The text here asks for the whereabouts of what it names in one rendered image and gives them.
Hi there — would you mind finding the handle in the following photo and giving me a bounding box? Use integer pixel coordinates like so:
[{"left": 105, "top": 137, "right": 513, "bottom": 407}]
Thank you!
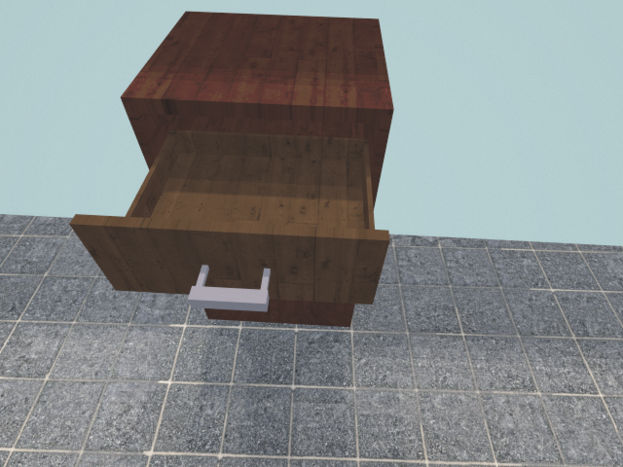
[{"left": 188, "top": 265, "right": 271, "bottom": 311}]

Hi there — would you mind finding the drawer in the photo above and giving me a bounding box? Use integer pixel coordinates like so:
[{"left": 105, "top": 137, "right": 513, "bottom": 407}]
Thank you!
[{"left": 69, "top": 129, "right": 389, "bottom": 305}]

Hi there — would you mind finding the cabinet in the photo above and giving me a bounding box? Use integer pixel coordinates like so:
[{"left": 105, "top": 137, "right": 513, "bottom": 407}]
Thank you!
[{"left": 121, "top": 12, "right": 394, "bottom": 327}]

